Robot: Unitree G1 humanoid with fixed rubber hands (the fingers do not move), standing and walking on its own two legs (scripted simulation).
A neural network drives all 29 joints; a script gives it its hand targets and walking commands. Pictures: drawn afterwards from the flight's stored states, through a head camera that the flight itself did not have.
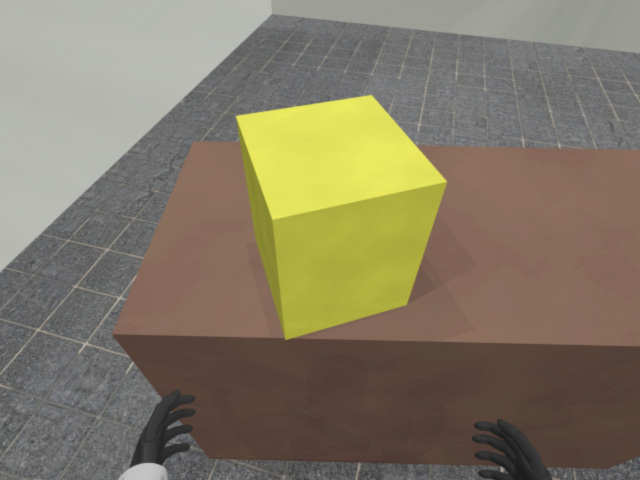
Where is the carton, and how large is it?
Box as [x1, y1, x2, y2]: [236, 95, 446, 339]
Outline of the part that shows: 371,95 236,116 256,242 285,339 406,304 446,181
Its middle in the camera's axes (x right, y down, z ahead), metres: +0.02 -0.03 +0.57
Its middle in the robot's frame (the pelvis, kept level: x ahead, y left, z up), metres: +0.46 +0.00 +0.08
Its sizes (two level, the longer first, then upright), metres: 0.210 0.200 0.250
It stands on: a pedestal, 0.73 m high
